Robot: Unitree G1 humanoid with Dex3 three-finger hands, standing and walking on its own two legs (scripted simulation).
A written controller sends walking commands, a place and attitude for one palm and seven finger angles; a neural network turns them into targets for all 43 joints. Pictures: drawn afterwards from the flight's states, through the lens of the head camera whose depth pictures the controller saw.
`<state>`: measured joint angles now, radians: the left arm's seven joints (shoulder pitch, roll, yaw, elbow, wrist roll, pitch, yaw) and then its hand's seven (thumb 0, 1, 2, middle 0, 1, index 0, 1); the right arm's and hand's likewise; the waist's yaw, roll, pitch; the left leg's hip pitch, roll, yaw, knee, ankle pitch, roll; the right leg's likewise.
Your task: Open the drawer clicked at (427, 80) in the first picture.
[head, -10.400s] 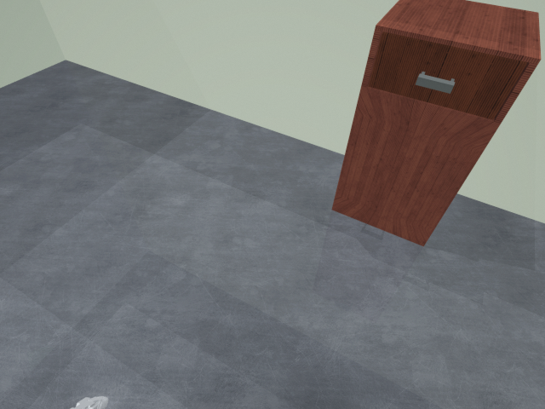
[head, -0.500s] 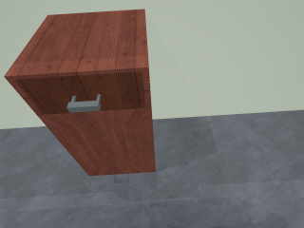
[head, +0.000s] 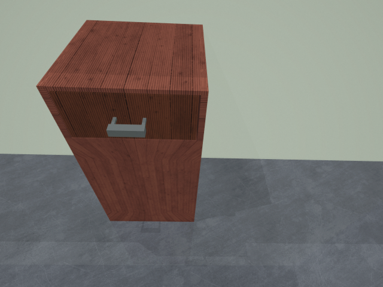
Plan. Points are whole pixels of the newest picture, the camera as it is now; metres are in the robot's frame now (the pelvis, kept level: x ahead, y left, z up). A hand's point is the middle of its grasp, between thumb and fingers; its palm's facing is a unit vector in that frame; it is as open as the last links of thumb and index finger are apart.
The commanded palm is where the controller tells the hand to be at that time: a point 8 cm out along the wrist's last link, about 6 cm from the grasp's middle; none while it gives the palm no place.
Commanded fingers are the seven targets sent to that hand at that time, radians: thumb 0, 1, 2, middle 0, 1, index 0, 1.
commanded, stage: come to a stop and stand still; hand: left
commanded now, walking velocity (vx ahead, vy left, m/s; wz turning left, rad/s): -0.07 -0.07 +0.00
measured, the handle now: (128, 125) +0.54 +0.22 -0.01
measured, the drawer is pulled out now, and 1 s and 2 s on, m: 0.00 0.00 0.00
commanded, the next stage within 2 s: look again from close up in 0.64 s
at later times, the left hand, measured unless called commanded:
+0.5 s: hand out of the picture +0.01 +0.12 -0.18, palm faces +0.06 -0.97 -0.22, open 7.3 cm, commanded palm none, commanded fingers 0.00 0.90 0.90 -0.20 -0.30 -0.20 -0.30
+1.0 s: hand out of the picture -0.03 +0.17 -0.19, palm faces +0.02 -0.98 -0.17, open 7.4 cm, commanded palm none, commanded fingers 0.00 0.90 0.90 -0.20 -0.30 -0.20 -0.30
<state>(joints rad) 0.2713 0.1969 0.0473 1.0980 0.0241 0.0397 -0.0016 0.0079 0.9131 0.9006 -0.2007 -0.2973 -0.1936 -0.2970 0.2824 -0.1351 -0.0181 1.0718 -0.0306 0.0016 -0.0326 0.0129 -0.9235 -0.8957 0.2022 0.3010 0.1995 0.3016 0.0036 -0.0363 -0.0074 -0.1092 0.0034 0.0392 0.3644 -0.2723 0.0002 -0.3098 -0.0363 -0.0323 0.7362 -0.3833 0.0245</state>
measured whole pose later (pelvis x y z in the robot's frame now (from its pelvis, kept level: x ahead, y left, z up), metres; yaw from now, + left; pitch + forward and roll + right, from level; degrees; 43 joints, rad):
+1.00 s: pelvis -0.03 +0.00 -0.01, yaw -1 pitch -2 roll -1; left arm 0.31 0.13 0.00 1.10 0.02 0.00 0.04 0.01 0.91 0.90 -0.20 -0.30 -0.20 -0.30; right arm 0.32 -0.15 0.00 1.06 -0.02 -0.01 -0.03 0.01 -0.92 -0.90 0.20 0.30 0.20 0.30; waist 0.00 0.01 0.00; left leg -0.21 0.01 0.06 0.55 -0.31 0.04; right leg -0.21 0.00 -0.06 0.51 -0.27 -0.02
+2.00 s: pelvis +0.05 -0.02 -0.01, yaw +3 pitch +0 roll +0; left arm 0.23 0.15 0.04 1.01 0.02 0.03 0.04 0.01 0.92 0.90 -0.20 -0.30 -0.20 -0.30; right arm 0.17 -0.18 -0.02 0.99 -0.02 0.01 -0.04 0.01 -0.92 -0.90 0.20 0.30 0.20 0.30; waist 0.01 0.02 0.09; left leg -0.21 0.00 0.06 0.51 -0.29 0.03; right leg -0.40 -0.05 -0.06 0.90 -0.47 0.01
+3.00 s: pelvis +0.04 -0.03 +0.00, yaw +2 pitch -1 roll +0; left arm 0.29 0.14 -0.02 1.10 0.01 -0.02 0.03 0.01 0.92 0.90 -0.20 -0.30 -0.19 -0.30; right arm 0.35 -0.13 0.04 1.09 -0.02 -0.02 -0.02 0.01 -0.91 -0.90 0.20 0.30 0.20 0.30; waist 0.00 0.04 0.00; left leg -0.14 -0.04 0.07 0.44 -0.28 0.05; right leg -0.23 -0.03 -0.06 0.49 -0.24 -0.01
